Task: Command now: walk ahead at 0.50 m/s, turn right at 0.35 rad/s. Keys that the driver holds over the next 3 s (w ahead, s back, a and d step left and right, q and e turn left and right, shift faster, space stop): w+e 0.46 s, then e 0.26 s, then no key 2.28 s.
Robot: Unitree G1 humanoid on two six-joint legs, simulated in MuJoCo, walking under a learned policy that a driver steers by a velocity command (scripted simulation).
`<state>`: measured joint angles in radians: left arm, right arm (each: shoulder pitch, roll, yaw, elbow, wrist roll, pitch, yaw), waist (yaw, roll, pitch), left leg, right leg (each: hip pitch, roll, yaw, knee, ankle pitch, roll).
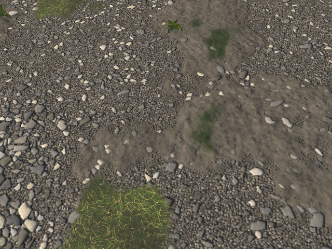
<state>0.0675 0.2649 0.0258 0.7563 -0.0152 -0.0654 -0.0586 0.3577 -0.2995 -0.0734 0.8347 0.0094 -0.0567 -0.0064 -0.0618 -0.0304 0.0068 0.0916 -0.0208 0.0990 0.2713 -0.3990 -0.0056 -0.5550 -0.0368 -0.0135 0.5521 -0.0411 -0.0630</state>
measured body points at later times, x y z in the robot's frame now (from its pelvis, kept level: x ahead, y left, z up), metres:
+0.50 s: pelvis +0.29 -0.02 +0.00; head +0.31 -0.03 +0.45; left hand +0.38 +0.26 -0.11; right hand +0.46 -0.31 -0.06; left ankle +0.45 +0.07 -0.72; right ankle +0.15 -0.10 -0.73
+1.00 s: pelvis +0.41 -0.07 +0.01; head +0.44 -0.10 +0.46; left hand +0.72 +0.05 -0.07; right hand +0.36 -0.37 -0.12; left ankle +0.45 +0.07 -0.72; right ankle +0.40 -0.19 -0.73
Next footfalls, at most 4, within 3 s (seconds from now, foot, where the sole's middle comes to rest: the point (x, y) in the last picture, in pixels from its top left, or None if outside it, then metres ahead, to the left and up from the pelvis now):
0.02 right None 0.19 -0.10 -0.76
0.52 left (153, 247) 0.48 0.05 -0.76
0.96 right None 0.44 -0.21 -0.76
1.24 left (159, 235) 0.53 0.03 -0.76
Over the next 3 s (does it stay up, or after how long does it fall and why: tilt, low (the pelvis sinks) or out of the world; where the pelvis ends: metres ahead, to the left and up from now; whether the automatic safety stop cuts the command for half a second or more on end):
stays up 0.46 -0.06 0.01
